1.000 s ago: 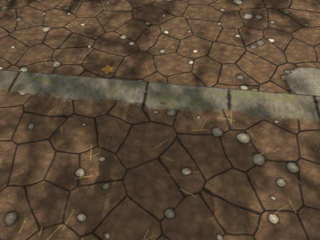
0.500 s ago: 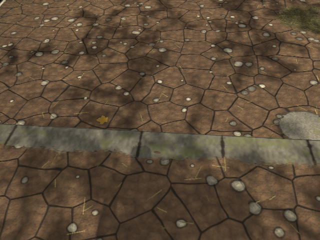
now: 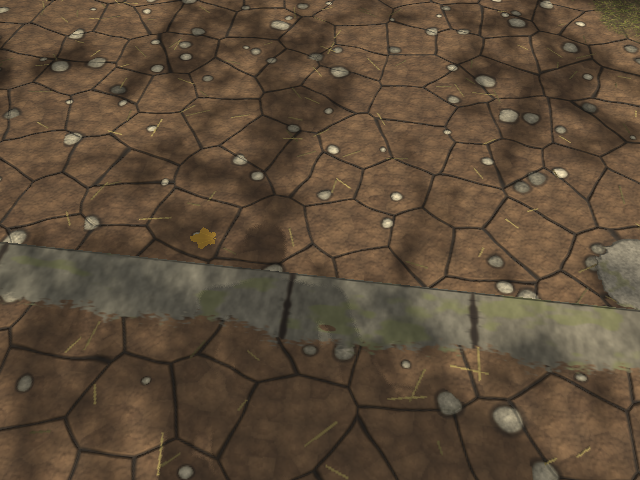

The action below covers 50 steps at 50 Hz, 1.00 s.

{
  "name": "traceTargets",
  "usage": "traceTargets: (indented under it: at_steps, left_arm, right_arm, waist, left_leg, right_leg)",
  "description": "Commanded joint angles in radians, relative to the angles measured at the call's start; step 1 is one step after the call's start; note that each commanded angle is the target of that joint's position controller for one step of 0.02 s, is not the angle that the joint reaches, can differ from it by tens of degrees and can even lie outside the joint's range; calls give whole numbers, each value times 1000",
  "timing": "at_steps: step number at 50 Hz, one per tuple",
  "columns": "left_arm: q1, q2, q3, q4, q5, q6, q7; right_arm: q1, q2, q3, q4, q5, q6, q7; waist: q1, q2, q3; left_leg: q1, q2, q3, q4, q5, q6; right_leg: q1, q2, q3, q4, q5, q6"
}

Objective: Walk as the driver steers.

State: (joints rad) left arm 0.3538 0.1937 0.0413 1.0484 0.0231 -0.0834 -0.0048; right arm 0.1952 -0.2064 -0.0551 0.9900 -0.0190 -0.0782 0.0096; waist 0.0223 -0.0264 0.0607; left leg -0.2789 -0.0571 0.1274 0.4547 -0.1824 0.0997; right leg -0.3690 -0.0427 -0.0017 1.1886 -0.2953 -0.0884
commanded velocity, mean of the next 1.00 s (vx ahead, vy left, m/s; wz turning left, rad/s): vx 0.49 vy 0.00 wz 0.00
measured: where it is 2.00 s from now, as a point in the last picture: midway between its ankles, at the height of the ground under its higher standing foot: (319, 379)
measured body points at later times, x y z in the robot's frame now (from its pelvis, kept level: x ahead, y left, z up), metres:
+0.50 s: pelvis +0.28 -0.03 -0.01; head +0.31 -0.04 +0.44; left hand +0.41 +0.21 -0.14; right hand +0.22 -0.26 -0.16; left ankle +0.10 +0.07 -0.64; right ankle +0.36 -0.09 -0.74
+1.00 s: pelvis +0.54 +0.02 -0.01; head +0.58 +0.03 +0.43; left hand +0.45 +0.24 -0.16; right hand +0.73 -0.20 -0.12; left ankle +0.65 +0.09 -0.74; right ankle +0.36 -0.09 -0.71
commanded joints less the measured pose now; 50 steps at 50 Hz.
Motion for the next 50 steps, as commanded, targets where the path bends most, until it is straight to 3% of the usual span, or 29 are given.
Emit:
traceTargets:
  at_steps: [1,4,9,15,18,19,20,21,22,23,24,25,27,28,32,37,43,46,47,48,49,50]
  left_arm:
    - [76,20,11,-34,17,20,-15]
    - [-36,30,13,-78,18,38,-23]
    - [-274,31,2,-159,2,38,-29]
    - [-427,40,-4,-214,-3,29,-27]
    - [-365,58,7,-206,-3,16,-18]
    - [-267,73,16,-176,-2,10,-10]
    - [-98,94,31,-119,4,1,-1]
    - [82,163,54,-76,29,-7,10]
    - [169,264,81,-68,43,-3,10]
    - [95,216,73,-72,0,14,0]
    - [-26,174,59,-91,-13,13,-3]
    - [-83,112,43,-97,-9,5,-7]
    - [-91,44,21,-71,-9,-8,1]
    - [-67,41,18,-58,-8,-15,4]
    - [15,97,24,-29,-9,-30,6]
    - [101,95,16,-16,-10,-26,5]
    - [190,108,17,18,1,-20,17]
    - [156,129,24,20,6,-15,25]
    - [140,139,27,21,4,-13,26]
    - [123,136,26,18,0,-10,24]
    - [122,102,14,-7,-12,-10,21]
    - [243,3,-3,-20,-53,-7,14]
  right_arm:
    - [114,-37,3,14,4,-27,-8]
    - [178,-70,3,37,7,-35,-12]
    - [271,-65,15,54,8,-33,-13]
    - [373,-78,16,91,-3,-27,-26]
    - [341,-98,10,93,-10,-23,-34]
    - [330,-108,7,94,-11,-21,-35]
    - [309,-112,7,90,-5,-18,-32]
    - [296,-91,15,63,6,-20,-28]
    - [407,13,33,41,50,-19,-15]
    - [336,-90,3,46,23,-17,-18]
    - [245,-87,-1,7,16,-19,-17]
    - [196,-75,0,-4,11,-23,-15]
    - [213,-34,1,2,-14,2,-7]
    - [226,-14,2,8,-19,15,-1]
    - [106,-23,-1,-42,-22,41,12]
    - [-111,-24,8,-116,-6,41,18]
    - [-252,-40,9,-171,-2,30,17]
    - [-196,-56,-2,-167,-3,17,11]
    - [-101,-68,-11,-137,-5,11,5]
    - [73,-88,-26,-76,-12,1,-3]
    - [257,-156,-46,-34,-40,-12,-15]
    - [311,-253,-67,-26,-45,-10,-15]
  waist:
    - [14,78,-24]
    - [14,82,18]
    - [-36,77,59]
    - [-78,86,69]
    - [-31,96,33]
    - [9,101,-18]
    - [80,79,-99]
    - [144,31,-209]
    - [105,-193,-356]
    - [93,-53,-324]
    - [45,-35,-162]
    - [23,14,-89]
    - [-42,0,-31]
    - [-53,-8,-31]
    - [-58,-17,10]
    - [-4,-28,43]
    - [37,-43,63]
    - [-6,-51,39]
    - [-48,-50,-9]
    - [-121,-13,-97]
    - [-179,60,-217]
    - [-130,292,-337]
  left_leg:
    - [103,271,-298,-299,132,109]
    - [108,253,-238,-333,181,112]
    - [163,225,-178,-344,312,91]
    - [361,266,-164,-284,475,95]
    - [408,279,-138,-153,760,80]
    - [404,272,-127,-39,872,70]
    - [344,239,-98,147,857,51]
    - [137,202,-77,412,581,33]
    - [-236,12,-19,841,-154,-18]
    - [-337,11,-163,937,-294,-3]
    - [-384,68,-174,911,-208,3]
    - [-357,100,-174,854,-148,3]
    - [-254,141,-172,748,-113,-13]
    - [-224,140,-164,721,-107,-22]
    - [-309,164,-127,600,-8,-56]
    - [-358,162,-85,328,149,-79]
    - [-367,127,-60,164,124,-45]
    - [-238,83,-39,93,20,0]
    - [-111,48,-23,64,2,19]
    - [100,23,-11,7,37,43]
    - [363,201,-201,-4,26,93]
    - [602,500,-675,-103,145,236]
  right_leg:
    - [-136,-56,23,-19,47,8]
    - [-230,-72,-7,-110,121,30]
    - [-281,-57,-54,-384,281,55]
    - [-279,-8,-85,-570,269,20]
    - [-143,46,-108,-632,151,-27]
    - [-23,80,-118,-656,123,-47]
    - [179,97,-124,-722,168,-73]
    - [450,-62,51,-729,111,-126]
    - [744,-383,561,-807,55,-288]
    - [670,-359,662,-902,19,-277]
    - [520,-327,488,-927,22,-241]
    - [396,-285,390,-965,105,-209]
    - [232,-202,238,-1007,207,-143]
    - [206,-187,204,-1016,244,-135]
    - [192,-159,128,-1069,283,-140]
    - [262,-133,71,-1089,341,-121]
    - [439,-180,55,-1030,467,-122]
    - [472,-194,29,-918,689,-97]
    - [461,-181,11,-808,816,-84]
    - [401,-136,-30,-614,830,-62]
    - [207,-84,-64,-328,565,-32]
    - [-132,113,-111,53,-164,24]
